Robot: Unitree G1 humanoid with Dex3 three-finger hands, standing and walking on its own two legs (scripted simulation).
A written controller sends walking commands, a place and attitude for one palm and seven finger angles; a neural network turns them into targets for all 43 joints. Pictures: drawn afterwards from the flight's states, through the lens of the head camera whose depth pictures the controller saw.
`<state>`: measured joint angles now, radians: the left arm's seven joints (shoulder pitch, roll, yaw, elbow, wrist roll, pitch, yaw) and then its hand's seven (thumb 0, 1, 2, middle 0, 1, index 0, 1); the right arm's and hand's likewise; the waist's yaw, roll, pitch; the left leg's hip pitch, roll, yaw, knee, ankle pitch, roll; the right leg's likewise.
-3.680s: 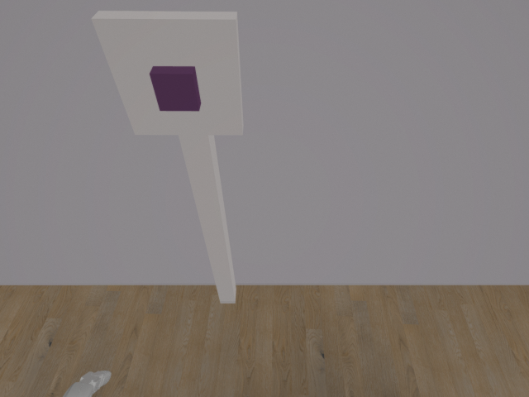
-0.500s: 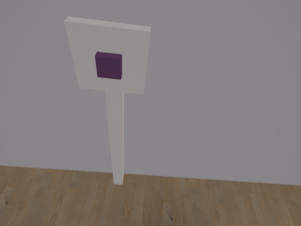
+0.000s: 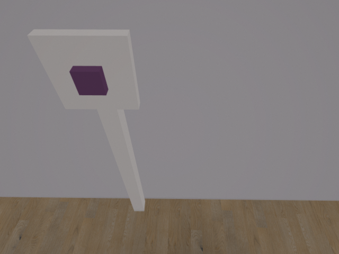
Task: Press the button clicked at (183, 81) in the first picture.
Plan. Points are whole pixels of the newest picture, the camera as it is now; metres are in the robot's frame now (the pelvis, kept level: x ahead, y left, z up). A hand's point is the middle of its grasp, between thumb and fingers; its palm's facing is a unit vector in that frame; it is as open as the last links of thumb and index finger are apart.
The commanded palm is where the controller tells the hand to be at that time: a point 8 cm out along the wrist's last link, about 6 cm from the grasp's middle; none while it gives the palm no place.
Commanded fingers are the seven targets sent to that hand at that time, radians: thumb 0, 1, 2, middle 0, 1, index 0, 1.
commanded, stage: come to a stop and stand still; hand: left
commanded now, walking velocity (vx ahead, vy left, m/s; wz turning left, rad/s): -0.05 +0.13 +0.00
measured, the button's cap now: (90, 80) +0.45 +0.21 +0.19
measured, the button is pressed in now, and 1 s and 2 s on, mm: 0 0 0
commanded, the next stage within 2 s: look again from close up in 0.58 s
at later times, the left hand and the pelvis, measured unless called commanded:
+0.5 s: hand out of the picture -0.05 +0.21 -0.17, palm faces +0.04 -0.98 -0.19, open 7.4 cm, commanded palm none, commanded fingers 0.00 0.90 0.90 -0.20 -0.30 -0.20 -0.30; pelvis -0.04 +0.04 +0.00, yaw +1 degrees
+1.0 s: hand out of the picture -0.02 +0.20 -0.17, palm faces +0.01 -0.97 -0.23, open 7.3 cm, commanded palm none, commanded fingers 0.00 0.90 0.90 -0.20 -0.30 -0.20 -0.30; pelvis -0.03 +0.03 +0.00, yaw +0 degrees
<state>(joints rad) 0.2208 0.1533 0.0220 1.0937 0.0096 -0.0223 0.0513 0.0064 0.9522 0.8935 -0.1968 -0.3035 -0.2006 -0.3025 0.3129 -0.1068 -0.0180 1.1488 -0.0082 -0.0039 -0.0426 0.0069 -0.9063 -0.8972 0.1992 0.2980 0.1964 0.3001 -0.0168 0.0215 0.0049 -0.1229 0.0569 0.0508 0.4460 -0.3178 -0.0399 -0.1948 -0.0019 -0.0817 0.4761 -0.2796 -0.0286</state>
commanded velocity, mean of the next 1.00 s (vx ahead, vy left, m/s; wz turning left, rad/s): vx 0.00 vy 0.01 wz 0.00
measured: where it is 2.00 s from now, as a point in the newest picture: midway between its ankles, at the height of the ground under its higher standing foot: outside the picture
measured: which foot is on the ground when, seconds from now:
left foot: down 0.00-1.00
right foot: down 0.00-1.00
